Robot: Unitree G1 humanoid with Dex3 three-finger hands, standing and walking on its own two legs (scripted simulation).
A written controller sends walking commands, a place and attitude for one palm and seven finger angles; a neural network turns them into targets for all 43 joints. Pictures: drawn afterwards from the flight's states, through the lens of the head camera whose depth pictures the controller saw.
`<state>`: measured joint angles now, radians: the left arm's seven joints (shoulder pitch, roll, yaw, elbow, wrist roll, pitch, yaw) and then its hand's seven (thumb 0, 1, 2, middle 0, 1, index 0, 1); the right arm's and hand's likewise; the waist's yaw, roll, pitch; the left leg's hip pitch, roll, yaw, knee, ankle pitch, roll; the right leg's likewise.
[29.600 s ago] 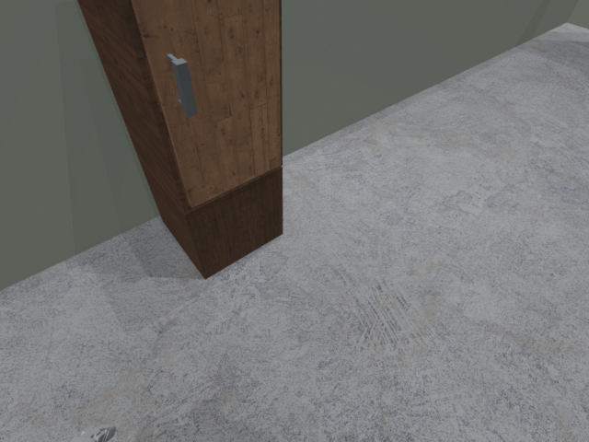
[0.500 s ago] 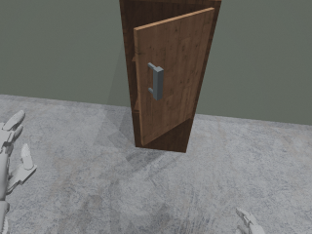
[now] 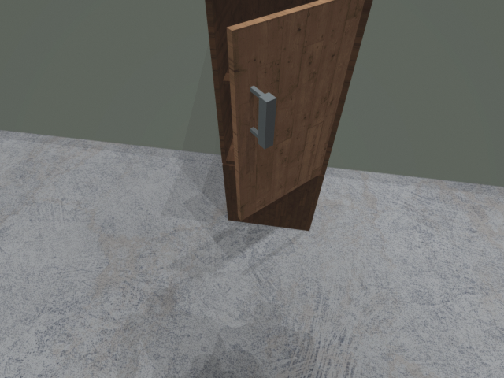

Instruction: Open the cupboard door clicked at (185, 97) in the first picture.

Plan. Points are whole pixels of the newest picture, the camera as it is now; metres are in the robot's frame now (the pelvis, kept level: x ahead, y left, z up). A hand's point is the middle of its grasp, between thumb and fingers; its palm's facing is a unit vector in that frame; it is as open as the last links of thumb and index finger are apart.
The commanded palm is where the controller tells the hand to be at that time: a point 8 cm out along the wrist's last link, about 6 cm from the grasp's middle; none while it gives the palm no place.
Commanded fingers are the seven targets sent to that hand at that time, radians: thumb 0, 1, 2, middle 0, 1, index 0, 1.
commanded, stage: let the arm hang, fingers relaxed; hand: left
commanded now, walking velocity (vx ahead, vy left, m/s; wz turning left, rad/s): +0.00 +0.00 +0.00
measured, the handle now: (260, 117) +0.62 +0.02 +0.06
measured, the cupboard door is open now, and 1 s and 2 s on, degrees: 45 45 45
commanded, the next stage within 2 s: look to check the result in 0.56 s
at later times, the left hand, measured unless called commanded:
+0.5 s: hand out of the picture +0.01 +0.16 -0.18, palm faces +0.03 -0.98 -0.18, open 7.3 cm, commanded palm none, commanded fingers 0.00 0.90 0.90 -0.20 -0.30 -0.20 -0.30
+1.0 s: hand out of the picture +0.01 +0.18 -0.17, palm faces +0.03 -0.97 -0.23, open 7.4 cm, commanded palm none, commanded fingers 0.00 0.90 0.90 -0.20 -0.30 -0.20 -0.30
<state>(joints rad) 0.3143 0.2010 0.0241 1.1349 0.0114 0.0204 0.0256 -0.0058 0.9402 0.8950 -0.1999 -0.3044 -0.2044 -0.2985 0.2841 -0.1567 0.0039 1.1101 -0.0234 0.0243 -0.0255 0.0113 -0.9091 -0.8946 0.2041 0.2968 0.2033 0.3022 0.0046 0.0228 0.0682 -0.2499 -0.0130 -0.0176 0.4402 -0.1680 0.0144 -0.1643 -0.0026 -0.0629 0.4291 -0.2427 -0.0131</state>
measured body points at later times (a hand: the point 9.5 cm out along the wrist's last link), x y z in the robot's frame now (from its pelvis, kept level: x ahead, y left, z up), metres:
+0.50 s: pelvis +0.00 +0.00 +0.00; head +0.00 +0.00 +0.45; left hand +0.01 +0.22 -0.16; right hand -0.01 -0.21 -0.16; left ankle +0.04 +0.11 -0.74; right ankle -0.01 -0.11 -0.74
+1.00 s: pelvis +0.01 +0.00 +0.00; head +0.02 -0.01 +0.45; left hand +0.01 +0.23 -0.15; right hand +0.01 -0.23 -0.16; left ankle +0.04 +0.11 -0.74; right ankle -0.01 -0.11 -0.74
